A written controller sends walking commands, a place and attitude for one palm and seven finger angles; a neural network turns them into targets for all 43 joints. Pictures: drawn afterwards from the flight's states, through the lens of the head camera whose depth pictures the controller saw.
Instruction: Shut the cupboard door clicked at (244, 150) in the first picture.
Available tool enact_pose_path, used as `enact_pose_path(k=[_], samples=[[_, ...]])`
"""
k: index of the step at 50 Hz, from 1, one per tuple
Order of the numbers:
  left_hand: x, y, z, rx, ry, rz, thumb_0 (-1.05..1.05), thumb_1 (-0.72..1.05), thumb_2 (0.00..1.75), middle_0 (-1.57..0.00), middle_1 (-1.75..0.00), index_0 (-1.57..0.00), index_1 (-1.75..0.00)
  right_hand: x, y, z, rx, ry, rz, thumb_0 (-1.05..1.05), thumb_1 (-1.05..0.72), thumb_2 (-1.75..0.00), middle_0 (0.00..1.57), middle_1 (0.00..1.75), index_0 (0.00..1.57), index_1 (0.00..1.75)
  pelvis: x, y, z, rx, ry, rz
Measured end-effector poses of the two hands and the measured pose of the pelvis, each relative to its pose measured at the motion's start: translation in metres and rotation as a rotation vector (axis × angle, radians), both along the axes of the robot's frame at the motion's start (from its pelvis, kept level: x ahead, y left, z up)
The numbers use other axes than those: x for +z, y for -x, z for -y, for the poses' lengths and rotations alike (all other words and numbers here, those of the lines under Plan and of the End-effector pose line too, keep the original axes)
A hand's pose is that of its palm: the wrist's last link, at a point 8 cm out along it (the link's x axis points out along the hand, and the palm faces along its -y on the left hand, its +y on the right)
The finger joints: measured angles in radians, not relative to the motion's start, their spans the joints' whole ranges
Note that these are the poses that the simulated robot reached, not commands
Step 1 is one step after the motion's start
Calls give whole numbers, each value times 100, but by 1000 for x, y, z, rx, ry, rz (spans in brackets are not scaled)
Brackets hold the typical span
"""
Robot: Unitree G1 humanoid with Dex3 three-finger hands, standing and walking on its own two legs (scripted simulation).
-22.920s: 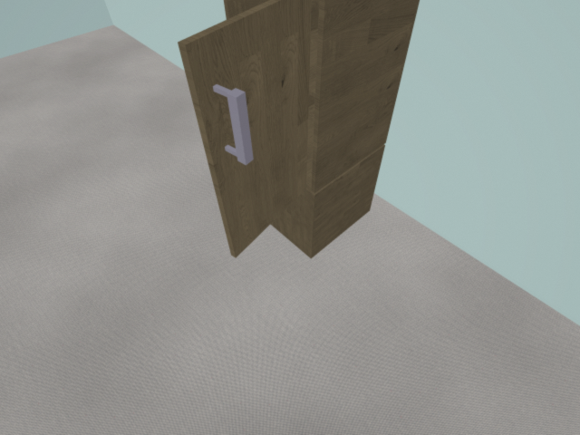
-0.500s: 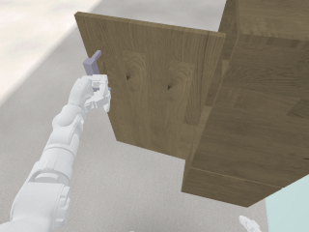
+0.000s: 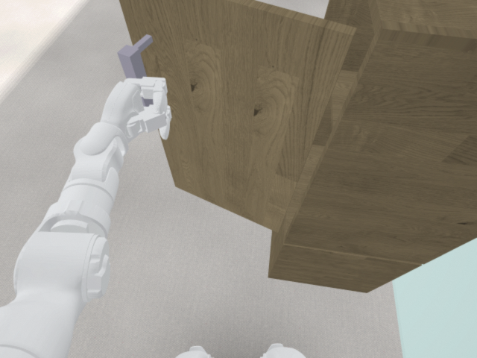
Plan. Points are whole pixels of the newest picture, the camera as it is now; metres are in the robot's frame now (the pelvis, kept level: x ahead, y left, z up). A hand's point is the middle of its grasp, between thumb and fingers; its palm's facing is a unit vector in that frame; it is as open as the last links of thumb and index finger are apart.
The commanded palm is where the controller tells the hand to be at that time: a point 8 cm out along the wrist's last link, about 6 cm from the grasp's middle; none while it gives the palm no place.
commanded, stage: push the door shut along its arc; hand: left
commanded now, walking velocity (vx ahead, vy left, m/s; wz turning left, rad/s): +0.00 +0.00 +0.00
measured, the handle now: (148, 83) +0.56 +0.13 +0.12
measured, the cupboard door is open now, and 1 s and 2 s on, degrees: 73 64 64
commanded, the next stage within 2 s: pull the fist back off the door in 0.62 s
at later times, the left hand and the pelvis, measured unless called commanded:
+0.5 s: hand (198, 98) +0.52 +0.04 +0.12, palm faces -0.45 -0.89 -0.02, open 2.9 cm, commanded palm +0.53 +0.08 +0.12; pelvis +0.01 -0.01 +0.00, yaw -2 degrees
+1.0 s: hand (217, 94) +0.53 +0.01 +0.12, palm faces +0.04 -1.00 -0.01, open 3.1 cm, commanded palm +0.50 +0.06 +0.12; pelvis +0.00 -0.02 -0.01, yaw -1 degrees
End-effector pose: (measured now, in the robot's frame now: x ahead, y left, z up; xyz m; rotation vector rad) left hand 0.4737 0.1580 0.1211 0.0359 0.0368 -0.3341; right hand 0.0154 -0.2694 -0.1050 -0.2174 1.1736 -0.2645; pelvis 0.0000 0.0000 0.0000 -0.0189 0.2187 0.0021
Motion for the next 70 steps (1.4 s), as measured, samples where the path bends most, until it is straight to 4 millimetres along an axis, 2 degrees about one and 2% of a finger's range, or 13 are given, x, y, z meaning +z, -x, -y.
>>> enact_pose_path(k=[4,13,21,28,37,39,44,48,54,58,62,66,70], samples=[[-1,-10,11,-40,-26,-5,2,90,90,-130,-150,-130,-150,-1,1,-3,-4,0,-9,1,-91,-90,20,30,20,30,-1,-1,-2,2,3,-16],[-1,-34,60,-120,23,-33,2,89,90,-130,-150,-130,-150,-4,3,-7,-42,-7,-10,1,-91,-90,20,30,20,30,-3,-8,-3,-22,-2,-42],[-1,-48,57,-108,6,-24,2,78,88,-130,-150,-130,-150,-4,20,-5,-84,-16,-59,1,-91,-90,20,30,20,30,-4,-12,4,-41,-7,-56],[1,-51,56,-141,-16,-35,2,78,87,-130,-150,-131,-150,-3,32,6,-86,5,-122,1,-90,-90,21,30,20,30,-5,-13,11,-22,-3,-65],[3,-51,61,-154,-22,-55,3,82,90,-130,-150,-131,-150,-5,26,23,-45,43,-135,1,-91,-90,20,30,20,30,-8,-9,17,2,-3,-79],[2,-51,62,-77,28,-65,4,79,89,-130,-150,-131,-150,-7,23,24,-37,35,-120,1,-91,-90,20,30,20,30,-8,-8,17,7,3,-85],[-4,-42,73,227,130,-70,4,73,87,-130,-150,-131,-150,-11,11,14,7,-45,-76,1,-91,-90,20,30,20,30,-7,-7,19,1,0,-93],[-3,-32,86,371,92,23,5,77,88,-130,-150,-130,-150,-17,5,4,34,-106,-37,1,-91,-90,20,30,20,30,-10,-4,23,-9,-6,-95],[-2,-26,99,330,-47,74,3,87,91,-130,-150,-130,-150,-26,16,-4,-21,-166,-27,1,-91,-90,20,30,20,30,-12,1,28,-32,-16,-72],[-1,-22,95,340,5,-3,3,89,91,-130,-150,-130,-150,-23,31,-2,-70,-172,-47,1,-91,-90,20,30,20,30,-5,1,31,-52,-22,-45],[8,-13,87,354,61,35,2,89,90,-130,-150,-130,-150,-15,40,6,-81,-158,-60,1,-91,-90,20,30,20,30,0,-1,35,-61,-26,-20],[11,1,82,326,19,92,2,90,90,-130,-150,-130,-150,-10,39,17,-73,-138,-59,1,-91,-90,20,30,20,30,2,-1,38,-56,-24,-3],[-8,18,78,314,14,32,2,90,90,-130,-150,-130,-150,-5,27,27,-67,-110,-39,1,-91,-90,20,30,19,30,5,0,38,-50,-21,15]])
